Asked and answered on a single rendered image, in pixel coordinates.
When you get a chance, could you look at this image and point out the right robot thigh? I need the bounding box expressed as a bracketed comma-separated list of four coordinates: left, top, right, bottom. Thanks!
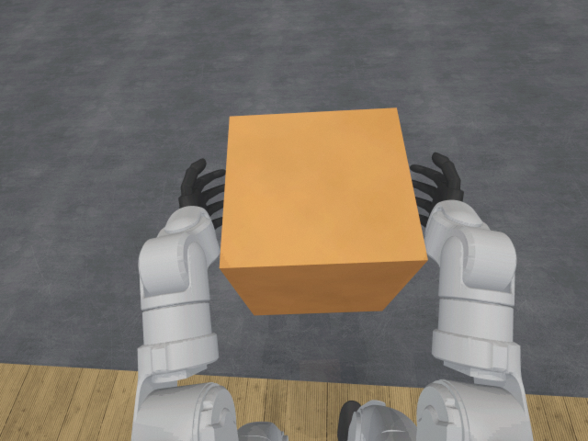
[351, 405, 417, 441]

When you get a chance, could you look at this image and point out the robot left hand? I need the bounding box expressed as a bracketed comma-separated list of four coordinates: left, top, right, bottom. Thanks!
[178, 158, 226, 230]

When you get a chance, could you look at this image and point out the left robot forearm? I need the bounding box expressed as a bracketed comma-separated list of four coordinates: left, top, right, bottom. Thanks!
[131, 206, 221, 441]

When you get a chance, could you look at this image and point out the carton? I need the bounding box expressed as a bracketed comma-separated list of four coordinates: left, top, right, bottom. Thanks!
[220, 107, 428, 315]

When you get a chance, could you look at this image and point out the right robot forearm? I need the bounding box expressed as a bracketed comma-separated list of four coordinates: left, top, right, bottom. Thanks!
[424, 200, 534, 441]

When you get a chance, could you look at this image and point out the right robot foot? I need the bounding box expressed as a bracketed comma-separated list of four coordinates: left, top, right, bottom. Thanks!
[337, 401, 361, 441]

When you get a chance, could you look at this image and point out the left robot upper arm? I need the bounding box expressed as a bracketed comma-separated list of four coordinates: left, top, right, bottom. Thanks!
[132, 382, 239, 441]

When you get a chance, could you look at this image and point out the robot right hand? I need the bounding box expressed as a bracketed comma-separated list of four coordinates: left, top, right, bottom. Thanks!
[410, 153, 464, 227]

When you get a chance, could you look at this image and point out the right robot upper arm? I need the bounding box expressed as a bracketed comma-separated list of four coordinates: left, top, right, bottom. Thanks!
[416, 379, 533, 441]

